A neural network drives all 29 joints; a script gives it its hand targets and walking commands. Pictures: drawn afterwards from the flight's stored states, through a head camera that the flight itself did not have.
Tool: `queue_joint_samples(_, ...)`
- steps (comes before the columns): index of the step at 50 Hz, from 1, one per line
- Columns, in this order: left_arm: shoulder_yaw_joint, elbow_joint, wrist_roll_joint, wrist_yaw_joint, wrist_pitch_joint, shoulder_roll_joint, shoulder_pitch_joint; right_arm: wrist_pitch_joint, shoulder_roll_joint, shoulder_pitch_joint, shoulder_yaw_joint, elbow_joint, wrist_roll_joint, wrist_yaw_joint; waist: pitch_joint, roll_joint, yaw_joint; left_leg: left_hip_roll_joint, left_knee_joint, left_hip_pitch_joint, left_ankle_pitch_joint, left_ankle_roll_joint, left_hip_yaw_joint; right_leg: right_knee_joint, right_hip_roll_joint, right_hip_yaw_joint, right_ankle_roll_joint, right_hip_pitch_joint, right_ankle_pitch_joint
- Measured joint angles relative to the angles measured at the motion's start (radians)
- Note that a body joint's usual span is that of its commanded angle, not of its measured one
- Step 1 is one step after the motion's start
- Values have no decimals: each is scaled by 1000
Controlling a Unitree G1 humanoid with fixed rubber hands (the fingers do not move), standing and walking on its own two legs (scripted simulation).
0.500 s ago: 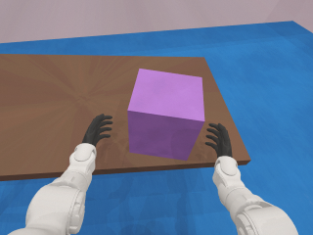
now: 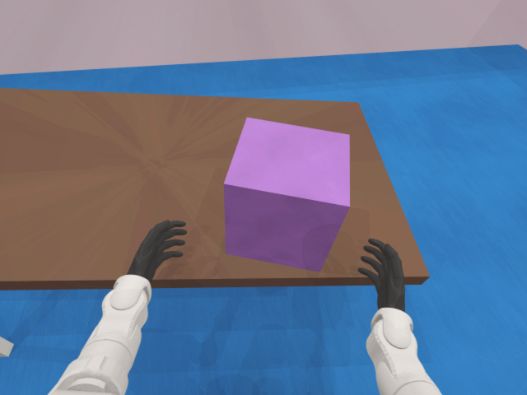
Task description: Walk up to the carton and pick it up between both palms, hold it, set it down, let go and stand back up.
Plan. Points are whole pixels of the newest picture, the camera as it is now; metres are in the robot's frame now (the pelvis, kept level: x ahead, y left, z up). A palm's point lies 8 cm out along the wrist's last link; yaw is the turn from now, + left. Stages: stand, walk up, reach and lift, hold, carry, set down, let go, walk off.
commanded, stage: set down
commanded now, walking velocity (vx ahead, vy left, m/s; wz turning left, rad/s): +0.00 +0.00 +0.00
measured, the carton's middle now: (284, 197) +0.49 +0.00 -0.02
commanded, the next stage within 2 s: none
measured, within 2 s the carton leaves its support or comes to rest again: neither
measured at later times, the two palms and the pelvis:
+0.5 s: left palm (134, 304) +0.26 +0.22 -0.01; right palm (405, 338) +0.23 -0.18 +0.00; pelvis +0.02 -0.02 +0.01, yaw +0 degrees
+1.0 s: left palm (122, 328) +0.22 +0.23 -0.02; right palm (412, 356) +0.21 -0.19 -0.01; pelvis +0.03 -0.02 +0.01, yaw +1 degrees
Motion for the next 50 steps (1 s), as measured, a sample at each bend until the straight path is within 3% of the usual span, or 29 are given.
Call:
queue_joint_samples(6,4,-144,0,-17,45,2,124,1,1,134,29,-140,-16,-11,32,0,9,0,-22,70,0,0,0,0,0,0,0,59,-10)
queue_joint_samples(27,10,-436,-46,-63,110,34,382,94,14,450,73,-501,-86,-41,97,0,29,-7,-88,195,2,-2,1,-5,-8,0,0,156,-40)
queue_joint_samples(35,10,-521,-55,-72,121,50,475,95,14,539,81,-546,-87,-31,113,-1,31,-8,-103,220,0,-5,2,-20,-9,0,-2,181,-41)
queue_joint_samples(50,10,-521,-55,-50,149,50,526,138,14,555,40,-546,-101,35,99,5,32,-8,-119,244,1,-9,2,-22,-9,0,-8,198,-46)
